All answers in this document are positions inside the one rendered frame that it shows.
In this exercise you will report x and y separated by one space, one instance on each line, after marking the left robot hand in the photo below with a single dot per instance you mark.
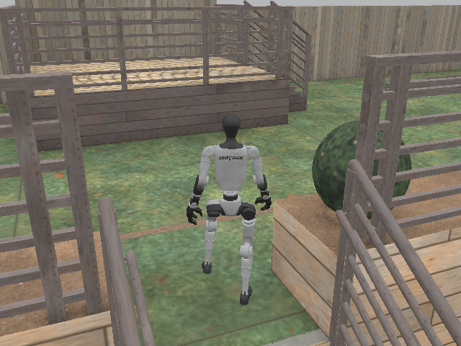
190 214

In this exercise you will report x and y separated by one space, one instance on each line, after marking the humanoid robot torso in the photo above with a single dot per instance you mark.
230 174

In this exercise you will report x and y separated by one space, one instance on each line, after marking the right robot forearm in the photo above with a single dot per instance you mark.
263 189

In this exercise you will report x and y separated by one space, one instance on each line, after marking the robot left upper arm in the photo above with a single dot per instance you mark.
207 152

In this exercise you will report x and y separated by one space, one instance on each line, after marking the left robot shin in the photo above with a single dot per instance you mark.
208 242

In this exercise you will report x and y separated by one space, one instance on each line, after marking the robot right upper arm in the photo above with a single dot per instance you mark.
256 163

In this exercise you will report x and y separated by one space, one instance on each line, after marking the left robot forearm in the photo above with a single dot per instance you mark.
196 194

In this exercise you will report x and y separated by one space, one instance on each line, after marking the right robot hand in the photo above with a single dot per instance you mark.
261 200

